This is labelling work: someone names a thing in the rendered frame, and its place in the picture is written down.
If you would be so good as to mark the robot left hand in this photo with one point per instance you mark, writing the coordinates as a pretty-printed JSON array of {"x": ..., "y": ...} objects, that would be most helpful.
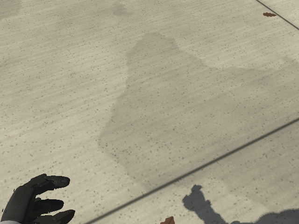
[{"x": 25, "y": 208}]

